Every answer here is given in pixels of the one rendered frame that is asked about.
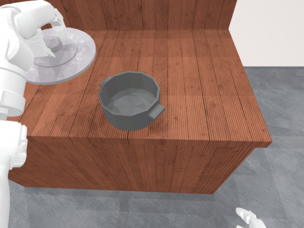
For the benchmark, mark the pot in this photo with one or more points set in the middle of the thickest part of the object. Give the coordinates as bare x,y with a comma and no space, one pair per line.
130,100

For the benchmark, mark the robot left forearm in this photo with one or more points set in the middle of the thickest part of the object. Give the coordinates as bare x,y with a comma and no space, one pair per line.
17,26

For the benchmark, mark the lid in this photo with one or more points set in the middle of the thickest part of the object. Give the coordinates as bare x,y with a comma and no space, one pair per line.
74,58

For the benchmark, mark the table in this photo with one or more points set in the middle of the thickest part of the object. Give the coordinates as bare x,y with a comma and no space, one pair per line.
210,124

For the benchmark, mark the robot left hand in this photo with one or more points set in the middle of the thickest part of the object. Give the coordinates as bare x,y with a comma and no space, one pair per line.
44,13

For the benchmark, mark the knob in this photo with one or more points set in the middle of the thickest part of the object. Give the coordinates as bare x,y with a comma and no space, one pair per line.
53,42

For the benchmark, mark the robot right hand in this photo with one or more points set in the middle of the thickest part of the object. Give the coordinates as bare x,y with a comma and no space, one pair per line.
249,218

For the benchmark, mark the robot left upper arm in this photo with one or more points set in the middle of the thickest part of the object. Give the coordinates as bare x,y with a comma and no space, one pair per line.
13,152

